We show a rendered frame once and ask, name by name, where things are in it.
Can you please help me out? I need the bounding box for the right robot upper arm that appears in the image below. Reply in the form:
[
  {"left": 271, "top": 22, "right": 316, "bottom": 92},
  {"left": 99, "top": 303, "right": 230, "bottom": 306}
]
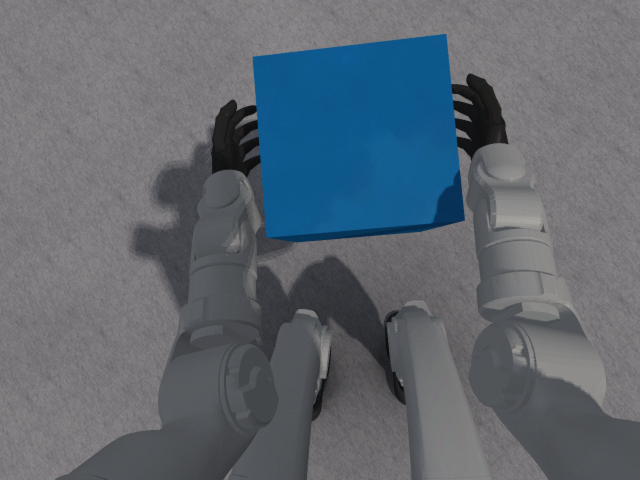
[{"left": 468, "top": 320, "right": 640, "bottom": 480}]

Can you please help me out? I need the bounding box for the left robot upper arm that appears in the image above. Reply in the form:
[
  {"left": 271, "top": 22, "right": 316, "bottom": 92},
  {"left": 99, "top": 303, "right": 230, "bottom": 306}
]
[{"left": 55, "top": 342, "right": 279, "bottom": 480}]

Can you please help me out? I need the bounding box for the carton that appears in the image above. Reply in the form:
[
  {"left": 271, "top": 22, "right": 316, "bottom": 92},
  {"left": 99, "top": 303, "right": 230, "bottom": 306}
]
[{"left": 253, "top": 34, "right": 465, "bottom": 242}]

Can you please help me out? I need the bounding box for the robot right forearm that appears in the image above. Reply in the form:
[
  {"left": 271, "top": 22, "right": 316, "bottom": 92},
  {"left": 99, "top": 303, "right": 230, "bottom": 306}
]
[{"left": 466, "top": 143, "right": 606, "bottom": 397}]

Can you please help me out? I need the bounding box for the robot left forearm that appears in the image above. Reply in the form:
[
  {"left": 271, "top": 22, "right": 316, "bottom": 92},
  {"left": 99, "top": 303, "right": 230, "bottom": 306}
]
[{"left": 158, "top": 170, "right": 262, "bottom": 418}]

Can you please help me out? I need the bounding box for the left robot hand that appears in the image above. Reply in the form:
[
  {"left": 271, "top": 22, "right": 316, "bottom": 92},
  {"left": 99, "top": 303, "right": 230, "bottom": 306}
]
[{"left": 211, "top": 100, "right": 261, "bottom": 178}]

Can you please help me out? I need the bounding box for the right robot hand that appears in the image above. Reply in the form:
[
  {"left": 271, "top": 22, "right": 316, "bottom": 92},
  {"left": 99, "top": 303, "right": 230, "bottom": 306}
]
[{"left": 451, "top": 73, "right": 508, "bottom": 161}]

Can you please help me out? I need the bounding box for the robot right shin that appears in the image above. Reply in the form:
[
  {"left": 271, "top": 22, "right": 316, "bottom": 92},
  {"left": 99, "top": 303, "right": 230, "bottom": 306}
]
[{"left": 395, "top": 301, "right": 448, "bottom": 386}]

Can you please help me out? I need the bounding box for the left robot foot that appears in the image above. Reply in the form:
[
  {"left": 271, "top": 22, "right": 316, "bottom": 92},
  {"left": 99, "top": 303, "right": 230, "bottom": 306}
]
[{"left": 312, "top": 348, "right": 331, "bottom": 421}]

